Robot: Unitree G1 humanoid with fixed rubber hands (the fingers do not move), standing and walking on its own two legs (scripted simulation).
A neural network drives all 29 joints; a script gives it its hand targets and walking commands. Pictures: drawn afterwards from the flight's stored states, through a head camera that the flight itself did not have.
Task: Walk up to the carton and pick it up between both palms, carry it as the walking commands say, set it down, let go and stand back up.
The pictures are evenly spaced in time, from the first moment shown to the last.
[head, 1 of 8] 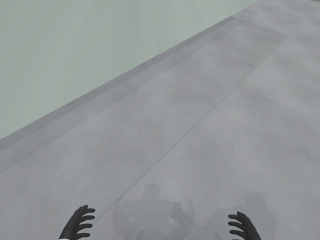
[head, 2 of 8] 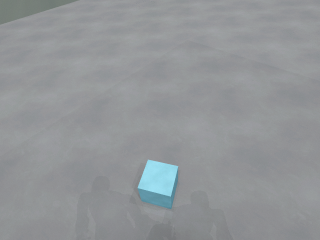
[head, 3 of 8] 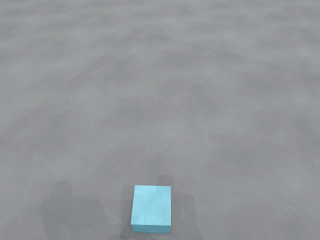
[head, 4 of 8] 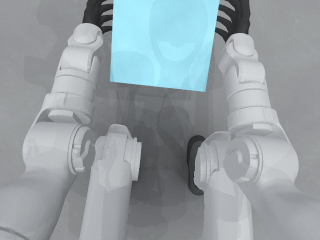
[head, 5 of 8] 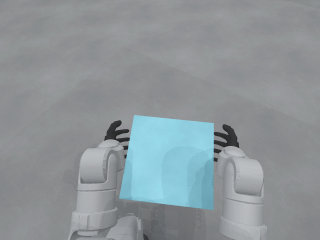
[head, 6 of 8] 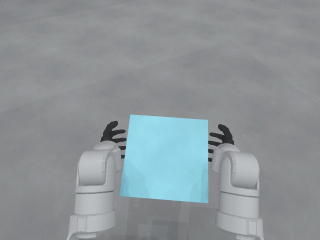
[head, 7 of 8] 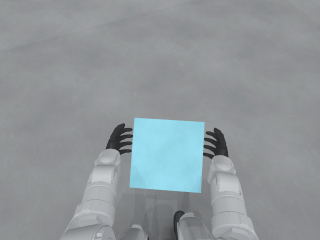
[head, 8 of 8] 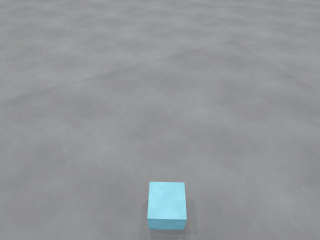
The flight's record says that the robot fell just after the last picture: no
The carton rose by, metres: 0.67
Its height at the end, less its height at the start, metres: +0.00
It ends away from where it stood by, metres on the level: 3.51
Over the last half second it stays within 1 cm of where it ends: yes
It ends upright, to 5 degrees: yes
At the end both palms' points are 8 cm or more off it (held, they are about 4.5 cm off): yes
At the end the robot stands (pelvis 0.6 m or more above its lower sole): yes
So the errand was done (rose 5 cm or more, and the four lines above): yes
